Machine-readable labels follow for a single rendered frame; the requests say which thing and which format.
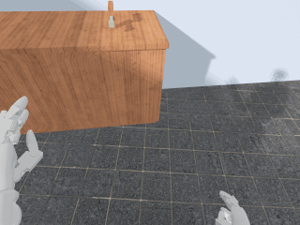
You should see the robot left hand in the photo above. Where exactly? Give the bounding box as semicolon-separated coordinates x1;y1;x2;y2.
0;96;43;191

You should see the robot right hand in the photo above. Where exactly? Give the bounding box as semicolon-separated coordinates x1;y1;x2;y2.
215;190;250;225

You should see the tap lever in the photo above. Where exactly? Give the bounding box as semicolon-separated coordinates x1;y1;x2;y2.
109;16;114;28

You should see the counter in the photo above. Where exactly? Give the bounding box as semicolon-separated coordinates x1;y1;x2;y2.
0;0;170;135

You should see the robot left forearm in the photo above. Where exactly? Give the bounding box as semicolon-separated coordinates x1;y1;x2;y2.
0;189;23;225

